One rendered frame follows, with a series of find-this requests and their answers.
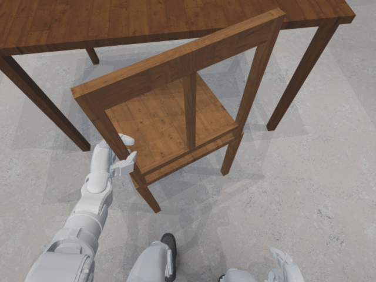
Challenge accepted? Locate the left robot thigh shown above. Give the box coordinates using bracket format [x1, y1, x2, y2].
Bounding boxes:
[126, 246, 173, 282]

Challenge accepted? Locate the robot left foot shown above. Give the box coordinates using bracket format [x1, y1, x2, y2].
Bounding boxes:
[161, 233, 177, 282]

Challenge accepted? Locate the left robot upper arm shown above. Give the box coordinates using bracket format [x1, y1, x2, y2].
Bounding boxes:
[28, 251, 95, 282]

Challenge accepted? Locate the chair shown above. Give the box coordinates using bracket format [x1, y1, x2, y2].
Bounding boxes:
[70, 8, 286, 213]

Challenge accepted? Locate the robot right hand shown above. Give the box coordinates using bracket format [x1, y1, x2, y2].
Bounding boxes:
[264, 247, 306, 282]

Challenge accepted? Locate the table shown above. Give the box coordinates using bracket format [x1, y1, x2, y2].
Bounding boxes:
[0, 0, 356, 152]

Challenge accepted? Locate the left robot forearm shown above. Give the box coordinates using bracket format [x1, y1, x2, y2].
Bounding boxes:
[25, 171, 113, 282]

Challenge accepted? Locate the robot left hand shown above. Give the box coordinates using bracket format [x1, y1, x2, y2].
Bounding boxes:
[90, 133, 137, 178]

